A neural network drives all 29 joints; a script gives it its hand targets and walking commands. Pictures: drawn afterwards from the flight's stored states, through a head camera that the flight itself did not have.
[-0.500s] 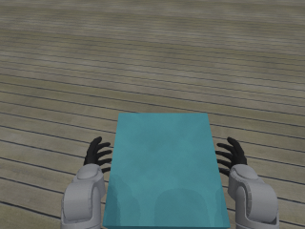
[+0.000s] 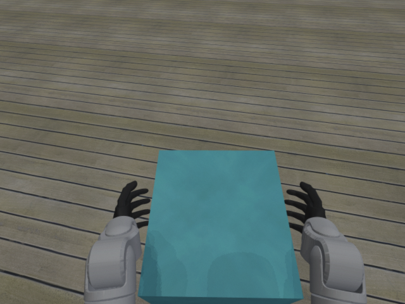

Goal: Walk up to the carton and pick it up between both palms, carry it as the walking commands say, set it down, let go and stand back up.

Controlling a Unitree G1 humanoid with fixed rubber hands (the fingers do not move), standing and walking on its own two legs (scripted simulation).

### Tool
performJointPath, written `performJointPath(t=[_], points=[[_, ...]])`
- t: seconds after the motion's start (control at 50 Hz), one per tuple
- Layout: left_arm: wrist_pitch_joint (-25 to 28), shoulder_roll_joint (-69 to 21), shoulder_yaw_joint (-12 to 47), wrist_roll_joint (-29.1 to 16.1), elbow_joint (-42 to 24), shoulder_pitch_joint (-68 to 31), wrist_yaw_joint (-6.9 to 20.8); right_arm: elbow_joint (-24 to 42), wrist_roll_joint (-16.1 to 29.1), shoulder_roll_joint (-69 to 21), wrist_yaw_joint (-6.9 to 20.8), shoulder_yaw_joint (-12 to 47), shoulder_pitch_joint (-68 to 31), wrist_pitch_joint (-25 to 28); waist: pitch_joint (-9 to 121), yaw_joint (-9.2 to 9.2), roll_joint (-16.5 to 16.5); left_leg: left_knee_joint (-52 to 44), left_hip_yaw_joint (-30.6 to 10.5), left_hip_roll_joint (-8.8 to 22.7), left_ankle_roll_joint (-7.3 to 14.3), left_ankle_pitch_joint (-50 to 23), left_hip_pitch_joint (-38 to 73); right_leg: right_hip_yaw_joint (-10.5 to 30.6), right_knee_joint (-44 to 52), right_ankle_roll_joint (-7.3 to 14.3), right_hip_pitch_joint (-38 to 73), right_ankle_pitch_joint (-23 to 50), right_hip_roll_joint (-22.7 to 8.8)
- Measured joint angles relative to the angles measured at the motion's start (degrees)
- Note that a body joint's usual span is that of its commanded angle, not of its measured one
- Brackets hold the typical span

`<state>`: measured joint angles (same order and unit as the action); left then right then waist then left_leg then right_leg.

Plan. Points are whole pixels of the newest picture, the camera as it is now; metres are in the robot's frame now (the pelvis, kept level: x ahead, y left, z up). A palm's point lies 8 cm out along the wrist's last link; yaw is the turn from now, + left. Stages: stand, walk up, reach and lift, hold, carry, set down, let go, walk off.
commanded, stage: carry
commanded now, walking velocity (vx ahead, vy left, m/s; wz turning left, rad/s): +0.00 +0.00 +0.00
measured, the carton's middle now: (216, 225) +0.32 +0.00 -0.01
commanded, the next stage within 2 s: hold in 1.52 s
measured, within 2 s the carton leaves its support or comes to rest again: neither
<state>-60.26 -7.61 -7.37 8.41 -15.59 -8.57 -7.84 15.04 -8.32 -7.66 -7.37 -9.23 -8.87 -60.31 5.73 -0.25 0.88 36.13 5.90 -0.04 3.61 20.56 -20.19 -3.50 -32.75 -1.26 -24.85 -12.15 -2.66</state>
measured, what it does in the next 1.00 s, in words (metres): stands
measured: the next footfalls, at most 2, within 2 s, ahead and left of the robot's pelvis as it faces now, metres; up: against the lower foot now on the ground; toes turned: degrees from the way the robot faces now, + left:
none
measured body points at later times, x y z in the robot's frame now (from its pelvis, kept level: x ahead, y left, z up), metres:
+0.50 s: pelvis +0.00 -0.01 +0.00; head +0.00 +0.00 +0.45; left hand +0.29 +0.16 +0.06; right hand +0.29 -0.18 +0.05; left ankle -0.02 +0.07 -0.73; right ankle +0.05 -0.14 -0.73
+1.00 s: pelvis +0.00 -0.02 +0.00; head -0.01 -0.02 +0.45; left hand +0.29 +0.15 +0.06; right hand +0.29 -0.19 +0.06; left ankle -0.02 +0.07 -0.73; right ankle +0.05 -0.14 -0.73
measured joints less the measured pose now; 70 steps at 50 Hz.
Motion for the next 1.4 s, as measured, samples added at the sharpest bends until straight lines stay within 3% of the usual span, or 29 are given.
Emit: performJointPath(t=[0.06, 0.26, 0.3, 0.36, 0.4, 0.46, 0.5, 0.52, 0.54, 0.6, 0.74, 0.86, 0.92, 0.98, 1.12, 1.18, 1.24, 1.28, 1.34, 1.4], points=[[1.3, -0.1, -0.6, 0.6, 3.3, -0.9, 0.4, -3.1, -0.6, -0.1, 0.3, -0.7, -0.8, 1.1, 0.6, 0.04, -0.3, -0.1, -0.2, 0.2, -0.1, -0.1, 0.0, -0.2, 0.5, 0.1, 0.2, 0.2, 0.2], [2.5, 0.0, -0.2, 0.5, 3.0, -0.1, 0.1, -3.5, -0.2, -0.1, 0.4, -0.7, -0.4, 2.8, 0.1, -0.01, -0.2, -0.5, 0.0, 0.3, -0.2, -0.2, 0.2, 0.0, 0.7, 0.2, 0.3, 0.3, 0.3], [4.2, -0.1, -0.9, 1.7, 6.0, -0.7, 1.4, -6.5, -1.5, -0.1, 1.4, -1.1, -0.9, 4.5, 0.4, 0.0, -0.2, -0.6, 0.0, 0.4, -0.3, -0.2, 0.4, -0.1, 0.9, 0.2, 0.5, 0.3, 0.3], [3.3, 0.1, -0.2, 0.3, 2.7, 0.4, 0.4, -3.2, -0.1, 0.0, 0.6, -0.5, 0.2, 3.6, -0.5, -0.03, -0.3, -0.6, 0.0, 0.4, -0.4, -0.1, 0.5, -0.1, 0.8, 0.3, 0.6, 0.2, 0.3], [5.1, 0.0, -0.6, 1.7, 6.3, -0.4, 1.3, -6.7, -1.7, 0.0, 1.6, -1.1, -0.5, 5.4, 0.1, -0.14, -0.3, -0.9, 0.1, 0.4, -0.4, -0.2, 0.7, -0.1, 0.9, 0.3, 0.6, 0.2, 0.4], [4.9, 0.1, -0.3, 0.9, 5.1, 0.3, 0.9, -5.5, -0.8, 0.0, 1.2, -0.9, 0.2, 5.2, -0.4, -0.1, -0.1, -0.9, 0.1, 0.4, -0.5, -0.1, 1.0, 0.0, 0.6, 0.3, 0.7, 0.0, 0.3], [6.1, 0.0, -0.8, 1.0, 7.8, -0.2, 1.0, -7.9, -1.0, 0.0, 1.2, -1.3, -0.2, 6.3, -0.2, -0.17, 0.0, -1.1, 0.1, 0.5, -0.6, -0.1, 1.3, 0.0, 0.7, 0.3, 1.0, -0.1, 0.4], [4.8, 0.1, -0.4, -0.8, 5.0, 0.5, -0.4, -5.2, 0.8, 0.1, -0.2, -1.0, 0.6, 4.9, -0.7, -0.16, 0.1, -1.0, 0.1, 0.5, -0.7, -0.1, 1.3, 0.0, 0.4, 0.4, 0.9, -0.2, 0.3], [4.4, 0.1, 0.2, -0.9, 2.6, 1.2, 0.0, -2.7, 0.8, 0.1, 0.3, -0.4, 1.4, 4.5, -1.3, -0.08, 0.2, -0.8, 0.0, 0.5, -0.7, 0.0, 1.2, -0.1, 0.2, 0.4, 0.9, -0.3, 0.3], [8.1, 0.0, -1.4, 2.0, 10.0, -0.5, 2.5, -9.8, -2.2, 0.0, 2.3, -1.5, -0.6, 7.9, -0.2, 0.0, 0.3, -1.0, 0.0, 0.7, -0.9, -0.1, 1.4, -0.3, 0.5, 0.6, 1.1, -0.3, 0.5], [7.4, 0.2, -0.2, -0.4, 4.6, 1.6, 1.2, -4.9, 0.5, 0.2, 1.4, -0.8, 1.3, 7.4, -1.4, -0.12, 0.1, -1.0, -0.3, 1.0, -1.4, -0.1, 1.8, -0.6, 0.3, 1.1, 1.5, -0.5, 0.7], [8.9, 0.1, -0.9, 1.2, 9.3, 0.7, 2.1, -9.1, -1.1, 0.1, 1.9, -1.2, 0.6, 8.7, -0.1, 0.02, 0.3, -1.7, -0.4, 1.1, -1.7, -0.5, 2.5, -0.9, 0.7, 1.4, 2.1, -0.4, 0.8], [7.7, 0.2, -0.2, -0.5, 5.6, 2.1, 1.3, -5.3, 0.5, 0.2, 1.0, -0.5, 1.8, 7.2, -0.6, 0.13, 0.2, -1.7, -0.5, 1.3, -1.9, -0.6, 2.4, -1.1, 0.8, 1.5, 2.1, -0.3, 0.9], [9.3, 0.1, -1.0, 1.0, 10.1, 0.9, 2.2, -9.8, -1.2, 0.1, 2.0, -1.3, 0.8, 9.2, 0.5, 0.14, -0.1, -2.2, -0.7, 1.3, -2.0, -1.0, 2.4, -1.3, 1.4, 1.6, 2.3, 0.1, 1.0], [8.3, 0.2, -0.5, 0.4, 7.9, 1.5, 1.7, -7.5, -0.4, 0.2, 1.4, -0.9, 1.3, 8.0, -0.4, 0.2, 0.2, -2.7, -0.6, 1.3, -2.0, -1.4, 2.5, -1.3, 1.9, 1.6, 2.4, 0.5, 0.9], [10.4, 0.0, -1.9, 2.2, 14.0, -0.1, 2.8, -13.6, -2.3, 0.0, 2.4, -2.0, -0.2, 10.3, 0.3, 0.06, 0.1, -3.0, -0.5, 1.3, -2.0, -1.6, 2.8, -1.3, 2.3, 1.6, 2.6, 0.8, 0.9], [9.1, 0.2, -0.7, 0.3, 8.2, 1.7, 1.7, -8.5, -0.1, 0.2, 1.5, -0.8, 1.4, 9.3, -1.5, 0.08, -0.1, -3.0, -0.4, 1.3, -1.9, -1.6, 2.9, -1.2, 2.2, 1.6, 2.7, 0.8, 0.9], [10.0, 0.2, -0.8, 0.6, 8.7, 1.6, 2.0, -8.6, -0.5, 0.2, 1.7, -0.9, 1.2, 9.8, -1.5, 0.03, -0.1, -3.0, -0.4, 1.3, -1.9, -1.7, 2.7, -1.2, 2.3, 1.5, 2.5, 1.0, 0.8], [12.8, 0.1, -1.9, 3.0, 15.4, 0.2, 3.5, -15.8, -3.2, 0.0, 3.3, -2.2, -0.2, 13.2, -0.3, -0.11, -0.4, -3.3, -0.2, 1.2, -1.9, -1.7, 3.0, -1.1, 2.2, 1.5, 2.7, 0.8, 0.7], [12.7, 0.2, -1.5, 1.7, 14.1, 1.5, 2.5, -14.9, -1.3, 0.2, 2.6, -1.9, 1.2, 13.5, -0.8, -0.12, -0.5, -3.1, -0.2, 1.2, -1.9, -1.4, 3.6, -1.2, 1.8, 1.4, 3.1, 0.3, 0.6]])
